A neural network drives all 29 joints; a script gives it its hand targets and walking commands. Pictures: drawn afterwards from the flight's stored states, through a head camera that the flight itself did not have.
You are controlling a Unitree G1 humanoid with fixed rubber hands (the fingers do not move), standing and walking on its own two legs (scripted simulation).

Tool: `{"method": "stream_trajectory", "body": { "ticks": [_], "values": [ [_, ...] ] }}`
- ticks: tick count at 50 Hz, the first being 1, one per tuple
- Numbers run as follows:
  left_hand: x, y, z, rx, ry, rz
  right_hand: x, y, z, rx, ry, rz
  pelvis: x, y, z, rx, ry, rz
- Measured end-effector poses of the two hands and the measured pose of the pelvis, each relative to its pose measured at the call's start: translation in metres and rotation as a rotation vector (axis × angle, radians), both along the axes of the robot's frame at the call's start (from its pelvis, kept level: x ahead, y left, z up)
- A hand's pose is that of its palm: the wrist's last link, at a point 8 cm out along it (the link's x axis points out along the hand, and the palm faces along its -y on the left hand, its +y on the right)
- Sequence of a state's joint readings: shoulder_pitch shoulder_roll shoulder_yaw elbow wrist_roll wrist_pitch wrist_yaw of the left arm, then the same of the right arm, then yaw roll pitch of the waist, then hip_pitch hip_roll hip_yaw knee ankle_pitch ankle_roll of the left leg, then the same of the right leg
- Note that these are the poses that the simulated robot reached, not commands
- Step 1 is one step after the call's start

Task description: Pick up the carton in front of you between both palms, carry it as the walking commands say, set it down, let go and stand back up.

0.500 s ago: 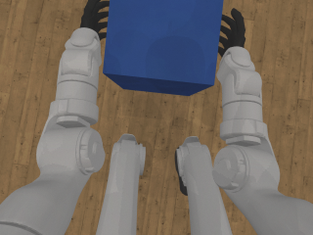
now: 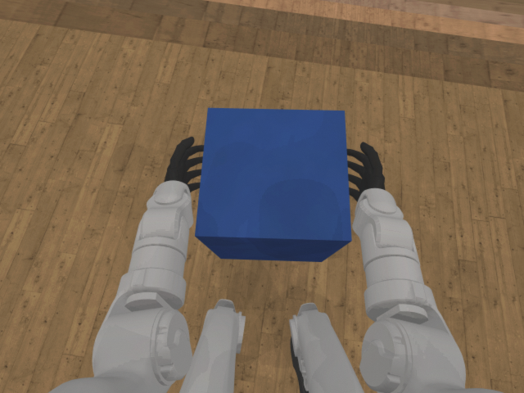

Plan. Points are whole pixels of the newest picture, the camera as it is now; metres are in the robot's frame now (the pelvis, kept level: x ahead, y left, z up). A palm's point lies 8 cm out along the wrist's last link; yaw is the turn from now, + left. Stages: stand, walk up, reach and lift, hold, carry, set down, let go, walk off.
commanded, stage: reach and lift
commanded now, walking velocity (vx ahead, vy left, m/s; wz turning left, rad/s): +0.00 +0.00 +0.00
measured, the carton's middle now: (273, 196) +0.43 +0.00 -0.11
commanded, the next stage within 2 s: hold in 1.74 s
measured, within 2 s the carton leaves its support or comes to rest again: neither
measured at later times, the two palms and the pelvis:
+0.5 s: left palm (150, 180) +0.36 +0.15 +0.10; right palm (425, 183) +0.36 -0.15 +0.11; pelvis +0.05 -0.01 +0.12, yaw +1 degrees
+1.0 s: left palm (125, 178) +0.33 +0.15 +0.17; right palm (472, 175) +0.34 -0.15 +0.18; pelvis +0.03 -0.01 +0.14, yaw +1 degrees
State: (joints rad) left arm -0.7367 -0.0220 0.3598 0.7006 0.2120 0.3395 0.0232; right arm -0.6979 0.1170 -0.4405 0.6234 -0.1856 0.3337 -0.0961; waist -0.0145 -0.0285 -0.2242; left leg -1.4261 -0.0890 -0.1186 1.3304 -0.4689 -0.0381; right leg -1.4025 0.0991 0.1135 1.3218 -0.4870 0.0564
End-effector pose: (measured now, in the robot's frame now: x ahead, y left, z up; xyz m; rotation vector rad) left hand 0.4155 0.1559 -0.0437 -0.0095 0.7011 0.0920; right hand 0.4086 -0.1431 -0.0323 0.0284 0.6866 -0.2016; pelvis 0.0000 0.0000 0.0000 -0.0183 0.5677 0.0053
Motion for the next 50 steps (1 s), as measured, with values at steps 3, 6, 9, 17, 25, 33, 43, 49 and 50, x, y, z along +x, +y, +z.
{"method": "stream_trajectory", "body": {
  "ticks": [3, 6, 9, 17, 25, 33, 43, 49, 50],
  "values": [
    [-0.008, -0.001, 0.017, -0.002, 0.0, 0.008, -0.006, -0.001, 0.017, 0.0, 0.0, 0.006, 0.005, -0.002, 0.016, 0.002, -0.034, 0.002],
    [-0.015, -0.002, 0.033, -0.005, 0.0, 0.014, -0.012, -0.002, 0.033, 0.0, 0.0, 0.009, 0.011, -0.003, 0.032, 0.004, -0.072, 0.005],
    [-0.023, -0.003, 0.05, -0.006, -0.001, 0.019, -0.019, -0.003, 0.051, 0.001, -0.001, 0.012, 0.018, -0.004, 0.048, 0.006, -0.112, 0.006],
    [-0.041, -0.004, 0.098, -0.003, -0.005, 0.033, -0.034, -0.004, 0.097, 0.005, -0.006, 0.025, 0.034, -0.006, 0.088, 0.013, -0.233, 0.006],
    [-0.057, -0.005, 0.146, 0.001, -0.015, 0.041, -0.047, -0.006, 0.143, 0.0, -0.016, 0.04, 0.049, -0.007, 0.121, 0.019, -0.366, 0.005],
    [-0.075, -0.008, 0.192, 0.01, -0.042, 0.058, -0.058, -0.009, 0.191, -0.021, -0.043, 0.078, 0.056, -0.007, 0.142, 0.021, -0.51, 0.008],
    [-0.088, -0.008, 0.207, 0.027, 0.0, 0.047, -0.07, -0.008, 0.205, -0.041, 0.0, 0.097, 0.043, -0.008, 0.146, 0.022, -0.621, 0.009],
    [-0.086, -0.007, 0.211, 0.023, -0.019, 0.045, -0.069, -0.008, 0.21, -0.04, -0.019, 0.089, 0.035, -0.007, 0.144, 0.02, -0.629, 0.007],
    [-0.085, -0.007, 0.212, 0.023, -0.022, 0.045, -0.069, -0.008, 0.211, -0.04, -0.022, 0.089, 0.035, -0.007, 0.144, 0.019, -0.63, 0.007]
  ]
}}
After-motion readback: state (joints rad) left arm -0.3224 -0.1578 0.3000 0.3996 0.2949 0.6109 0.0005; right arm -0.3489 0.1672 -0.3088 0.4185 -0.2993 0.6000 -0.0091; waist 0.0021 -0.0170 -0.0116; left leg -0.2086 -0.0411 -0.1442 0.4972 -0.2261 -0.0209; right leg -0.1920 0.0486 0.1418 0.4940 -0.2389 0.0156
